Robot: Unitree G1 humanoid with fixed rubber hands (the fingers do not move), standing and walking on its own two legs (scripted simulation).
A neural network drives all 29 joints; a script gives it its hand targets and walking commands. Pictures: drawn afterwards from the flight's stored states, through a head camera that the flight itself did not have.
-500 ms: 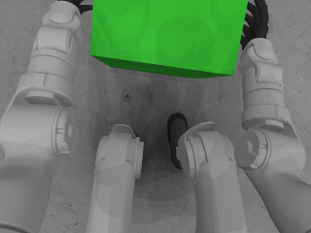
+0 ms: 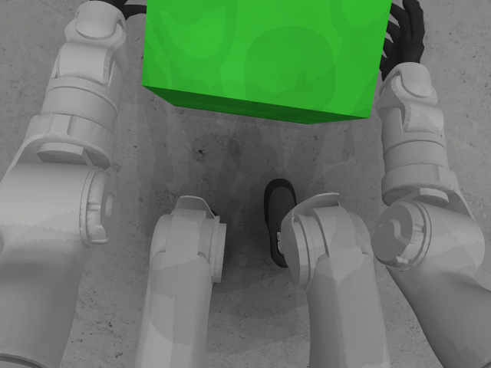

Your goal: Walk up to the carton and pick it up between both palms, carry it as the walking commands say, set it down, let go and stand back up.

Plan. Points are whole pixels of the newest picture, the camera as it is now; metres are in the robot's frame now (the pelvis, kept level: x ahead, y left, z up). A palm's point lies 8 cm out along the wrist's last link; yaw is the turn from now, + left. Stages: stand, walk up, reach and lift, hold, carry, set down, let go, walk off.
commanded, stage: set down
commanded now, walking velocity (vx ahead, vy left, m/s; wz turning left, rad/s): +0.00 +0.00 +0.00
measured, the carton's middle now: (255, 58) +0.52 -0.01 -0.26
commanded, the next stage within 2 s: let go in 1.92 s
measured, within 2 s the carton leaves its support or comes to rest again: neither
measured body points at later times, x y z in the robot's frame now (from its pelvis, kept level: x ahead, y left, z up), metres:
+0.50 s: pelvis +0.00 -0.01 +0.00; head +0.36 +0.03 +0.27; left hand +0.55 +0.21 -0.17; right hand +0.50 -0.22 -0.18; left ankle +0.09 +0.08 -0.36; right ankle +0.16 -0.11 -0.36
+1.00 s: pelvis -0.01 -0.02 +0.01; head +0.33 -0.01 +0.30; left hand +0.57 +0.21 -0.09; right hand +0.52 -0.25 -0.11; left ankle +0.09 +0.08 -0.36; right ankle +0.16 -0.11 -0.36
